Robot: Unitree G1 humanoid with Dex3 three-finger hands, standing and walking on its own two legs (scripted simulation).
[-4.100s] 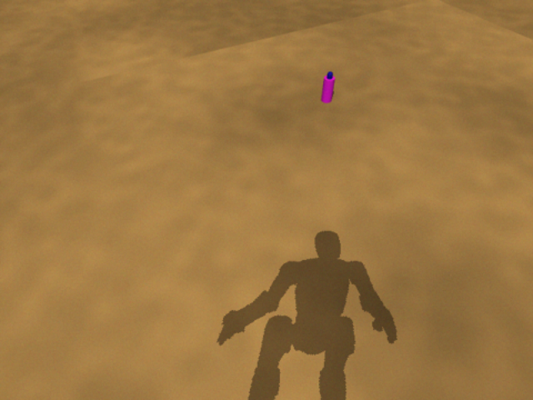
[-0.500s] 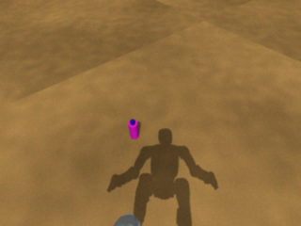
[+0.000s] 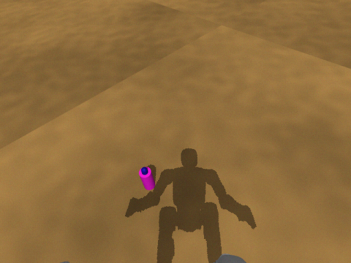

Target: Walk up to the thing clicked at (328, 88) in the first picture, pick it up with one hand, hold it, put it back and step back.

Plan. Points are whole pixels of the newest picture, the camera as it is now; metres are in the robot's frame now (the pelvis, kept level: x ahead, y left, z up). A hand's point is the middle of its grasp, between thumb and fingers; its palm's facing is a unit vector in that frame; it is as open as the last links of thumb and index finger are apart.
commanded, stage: walk up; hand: left
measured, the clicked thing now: (146, 177) +0.66 +0.24 -0.65
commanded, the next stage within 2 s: stand in 1.86 s
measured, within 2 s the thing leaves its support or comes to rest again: neither
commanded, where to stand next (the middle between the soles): +0.28 +0.03 m, yaw +0 degrees
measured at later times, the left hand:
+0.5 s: hand (64, 253) +0.18 +0.34 -0.15, palm faces -0.04 -0.93 -0.38, open 7.4 cm
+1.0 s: hand (88, 204) +0.31 +0.30 -0.13, palm faces -0.06 -0.93 -0.37, open 7.4 cm
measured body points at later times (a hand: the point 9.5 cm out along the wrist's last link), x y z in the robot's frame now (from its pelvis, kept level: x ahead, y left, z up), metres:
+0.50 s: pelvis +0.15 +0.05 +0.00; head +0.17 +0.07 +0.45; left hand +0.18 +0.38 -0.12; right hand +0.24 -0.27 -0.09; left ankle +0.21 +0.16 -0.72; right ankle +0.13 -0.09 -0.67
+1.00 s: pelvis +0.19 +0.04 +0.01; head +0.22 +0.03 +0.46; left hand +0.31 +0.35 -0.11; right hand +0.29 -0.25 -0.12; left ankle +0.21 +0.16 -0.72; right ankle +0.24 -0.08 -0.72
